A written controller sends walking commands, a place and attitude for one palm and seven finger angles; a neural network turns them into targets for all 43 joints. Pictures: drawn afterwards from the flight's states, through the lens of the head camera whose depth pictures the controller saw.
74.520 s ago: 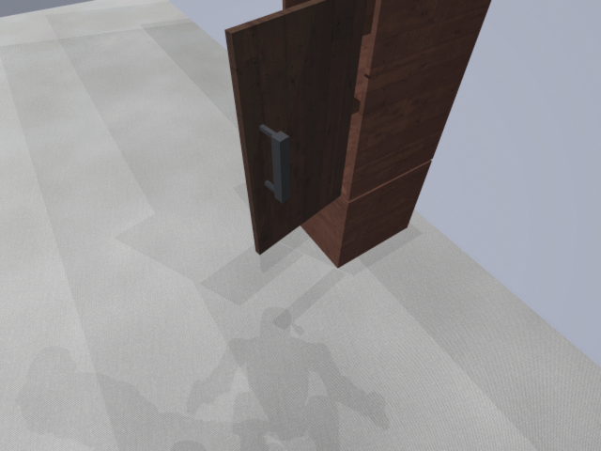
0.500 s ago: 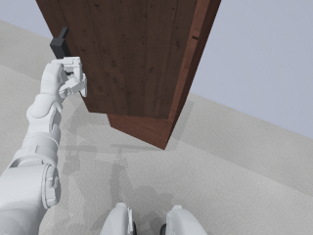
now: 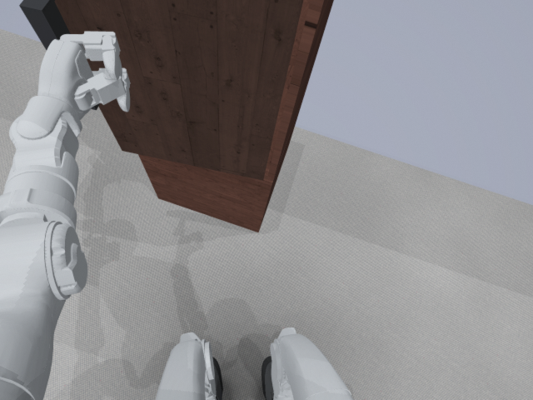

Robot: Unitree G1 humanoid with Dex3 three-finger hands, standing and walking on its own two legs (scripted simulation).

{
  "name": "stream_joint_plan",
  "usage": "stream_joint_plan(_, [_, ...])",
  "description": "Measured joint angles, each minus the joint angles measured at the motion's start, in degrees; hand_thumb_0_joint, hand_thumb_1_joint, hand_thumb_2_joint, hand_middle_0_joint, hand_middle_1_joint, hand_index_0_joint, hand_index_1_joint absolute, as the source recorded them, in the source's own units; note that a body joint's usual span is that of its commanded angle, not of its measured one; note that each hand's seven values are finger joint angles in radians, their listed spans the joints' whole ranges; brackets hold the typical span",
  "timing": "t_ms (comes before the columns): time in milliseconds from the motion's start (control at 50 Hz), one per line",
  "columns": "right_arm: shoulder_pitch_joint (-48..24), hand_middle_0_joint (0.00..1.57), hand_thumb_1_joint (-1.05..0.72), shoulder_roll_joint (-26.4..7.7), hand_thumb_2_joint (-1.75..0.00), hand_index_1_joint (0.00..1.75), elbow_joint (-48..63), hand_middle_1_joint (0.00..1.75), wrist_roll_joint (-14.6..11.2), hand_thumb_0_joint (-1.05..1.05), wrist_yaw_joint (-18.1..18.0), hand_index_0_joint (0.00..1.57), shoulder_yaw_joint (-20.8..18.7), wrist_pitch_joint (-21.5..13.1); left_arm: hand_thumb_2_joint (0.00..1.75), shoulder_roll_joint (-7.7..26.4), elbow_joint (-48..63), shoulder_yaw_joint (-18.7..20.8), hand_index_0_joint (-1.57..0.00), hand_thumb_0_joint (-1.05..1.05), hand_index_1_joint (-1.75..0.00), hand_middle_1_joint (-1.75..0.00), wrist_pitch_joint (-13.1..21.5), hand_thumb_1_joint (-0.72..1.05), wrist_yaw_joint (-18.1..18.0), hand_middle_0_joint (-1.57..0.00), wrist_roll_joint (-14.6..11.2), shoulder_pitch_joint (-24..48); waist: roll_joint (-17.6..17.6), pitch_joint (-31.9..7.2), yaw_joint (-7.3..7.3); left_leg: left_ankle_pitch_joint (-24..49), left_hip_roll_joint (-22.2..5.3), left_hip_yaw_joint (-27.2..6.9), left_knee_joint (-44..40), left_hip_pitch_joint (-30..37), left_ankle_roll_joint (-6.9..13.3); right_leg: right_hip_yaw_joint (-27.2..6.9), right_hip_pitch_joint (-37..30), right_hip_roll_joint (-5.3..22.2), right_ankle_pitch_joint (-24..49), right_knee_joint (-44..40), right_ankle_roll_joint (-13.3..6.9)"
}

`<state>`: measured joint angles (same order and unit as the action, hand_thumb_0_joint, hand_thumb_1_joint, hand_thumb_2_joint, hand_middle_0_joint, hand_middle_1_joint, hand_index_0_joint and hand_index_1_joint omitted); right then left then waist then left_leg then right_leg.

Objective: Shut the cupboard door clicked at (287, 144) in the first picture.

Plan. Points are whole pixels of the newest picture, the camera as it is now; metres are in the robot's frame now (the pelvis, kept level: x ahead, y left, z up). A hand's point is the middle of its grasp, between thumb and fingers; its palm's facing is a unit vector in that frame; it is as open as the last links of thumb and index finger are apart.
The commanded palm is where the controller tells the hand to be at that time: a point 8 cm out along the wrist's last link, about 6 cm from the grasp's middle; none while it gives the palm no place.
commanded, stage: push the door shut along its arc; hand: left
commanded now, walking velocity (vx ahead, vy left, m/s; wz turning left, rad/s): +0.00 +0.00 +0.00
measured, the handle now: (75, 49) +0.61 +0.21 +0.08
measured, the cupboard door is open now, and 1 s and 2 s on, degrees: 8 0 0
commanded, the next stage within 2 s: pull the fist back off the door in 0.72 s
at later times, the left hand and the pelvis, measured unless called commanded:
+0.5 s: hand (144, 57) +0.58 +0.12 +0.10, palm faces -0.32 -0.95 -0.03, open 3.1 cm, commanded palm +0.59 +0.14 +0.09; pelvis +0.01 +0.00 +0.00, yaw -1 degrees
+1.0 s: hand (154, 46) +0.60 +0.10 +0.09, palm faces +0.07 -0.99 +0.09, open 2.8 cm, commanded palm +0.59 +0.10 +0.09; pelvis +0.00 -0.01 -0.02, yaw +0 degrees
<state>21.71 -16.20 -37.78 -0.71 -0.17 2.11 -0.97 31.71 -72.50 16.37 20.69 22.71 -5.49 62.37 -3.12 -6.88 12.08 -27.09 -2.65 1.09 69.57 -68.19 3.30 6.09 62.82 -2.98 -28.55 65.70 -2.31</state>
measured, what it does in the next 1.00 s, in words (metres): stands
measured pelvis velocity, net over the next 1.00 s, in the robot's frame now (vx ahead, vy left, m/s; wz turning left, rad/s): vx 0.00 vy -0.01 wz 0.00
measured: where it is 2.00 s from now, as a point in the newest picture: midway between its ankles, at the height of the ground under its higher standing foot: outside the picture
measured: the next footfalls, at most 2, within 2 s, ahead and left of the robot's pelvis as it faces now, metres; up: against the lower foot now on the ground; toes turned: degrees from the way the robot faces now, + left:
none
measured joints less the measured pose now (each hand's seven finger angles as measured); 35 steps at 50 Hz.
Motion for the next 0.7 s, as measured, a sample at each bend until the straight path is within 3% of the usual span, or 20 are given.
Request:
stream_joint_plan(240, [1.5,0.2,-0.91,0.23,-0.89,0.3,0.18,0.3,0.66,0.0,0.07,0.2,0.33,0.09,0.9,2.11,-1.5,1.09,-1.3,0.02,-1.5,-1.5,-2.9,0.9,1.24,-1.3,2.1,5.08,-0.39,0.17,2.31,-0.98,-0.56,0.24,0.85,-1.95,0.14,-0.36,1.97,-0.57,-0.44,0.35,0.15])
stream_joint_plan(520, [1.86,0.2,-0.91,0.48,-0.89,0.3,-0.89,0.3,1.23,0.0,-0.05,0.21,0.07,-0.31,0.94,2.5,-2.55,-1.75,-1.3,0.01,-1.5,-1.5,-5.53,0.92,2.56,-1.3,2.4,8.86,-0.44,0.07,2.23,-1.37,-0.38,-0.2,0.92,-2.62,-0.22,0.01,2.54,-0.5,-1.09,0.54,-0.2])
stream_joint_plan(700, [-0.17,0.2,-0.91,0.0,-0.89,0.3,-1.8,0.3,1.58,0.0,-0.8,0.21,0.39,-2.24,0.97,4.56,-5.08,-3.49,-1.3,0.02,-1.5,-1.5,-6.97,0.95,3.77,-1.3,2.98,15.12,0.04,0.45,3.55,-1.66,-0.52,-1.46,3.54,-6.35,-0.6,1.29,5.75,-0.65,-1.59,2.78,-0.77])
